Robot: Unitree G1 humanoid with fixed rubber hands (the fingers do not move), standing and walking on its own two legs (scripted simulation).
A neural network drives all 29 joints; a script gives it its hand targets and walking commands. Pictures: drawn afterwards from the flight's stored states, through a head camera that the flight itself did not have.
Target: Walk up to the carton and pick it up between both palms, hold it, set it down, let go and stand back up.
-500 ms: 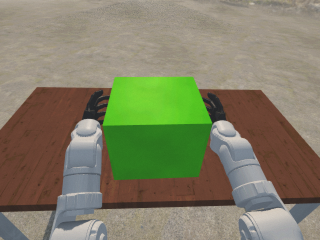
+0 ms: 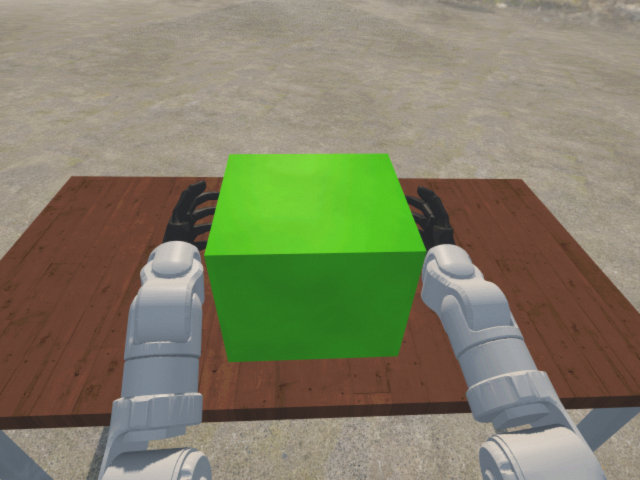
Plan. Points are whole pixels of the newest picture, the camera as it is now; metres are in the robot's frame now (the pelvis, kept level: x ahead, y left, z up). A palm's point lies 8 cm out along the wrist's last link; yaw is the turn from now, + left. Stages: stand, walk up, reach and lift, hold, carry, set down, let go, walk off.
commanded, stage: hold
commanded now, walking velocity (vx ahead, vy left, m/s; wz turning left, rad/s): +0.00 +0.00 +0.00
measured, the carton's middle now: (311, 253) +0.39 +0.00 +0.14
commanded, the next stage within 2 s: set down in 0.84 s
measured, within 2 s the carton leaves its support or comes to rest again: neither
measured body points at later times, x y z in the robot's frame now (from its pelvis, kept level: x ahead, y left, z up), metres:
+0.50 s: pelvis -0.01 +0.00 +0.00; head -0.05 +0.02 +0.45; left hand +0.37 +0.16 +0.18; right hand +0.37 -0.15 +0.17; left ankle +0.01 +0.14 -0.75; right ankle +0.02 -0.14 -0.75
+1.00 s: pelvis +0.00 +0.00 +0.00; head -0.05 +0.02 +0.45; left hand +0.37 +0.16 +0.18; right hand +0.37 -0.15 +0.17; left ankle +0.01 +0.14 -0.75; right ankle +0.02 -0.14 -0.75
